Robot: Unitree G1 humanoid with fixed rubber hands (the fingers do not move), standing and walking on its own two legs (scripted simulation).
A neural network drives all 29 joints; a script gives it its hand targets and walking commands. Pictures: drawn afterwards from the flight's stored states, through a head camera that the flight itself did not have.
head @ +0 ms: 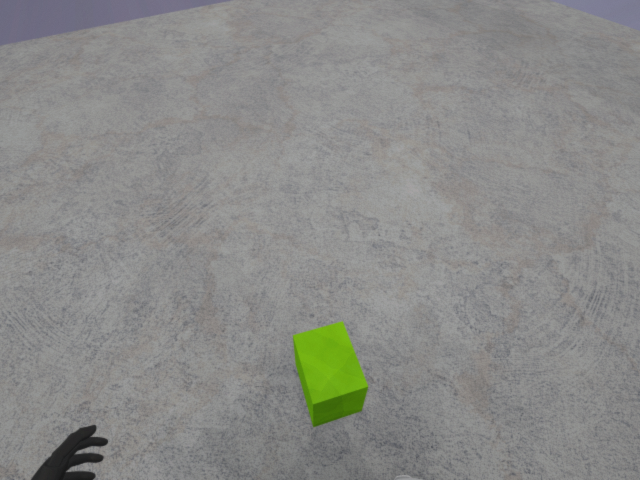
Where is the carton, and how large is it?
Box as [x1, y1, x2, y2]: [293, 321, 367, 426]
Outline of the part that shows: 342,321 293,335 295,362 313,426 361,410 367,389 367,384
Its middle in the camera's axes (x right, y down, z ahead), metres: +0.02 +0.41 +1.14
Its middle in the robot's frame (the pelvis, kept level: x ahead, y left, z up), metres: +0.52 -0.01 -0.66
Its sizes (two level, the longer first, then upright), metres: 0.202 0.153 0.202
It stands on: the floor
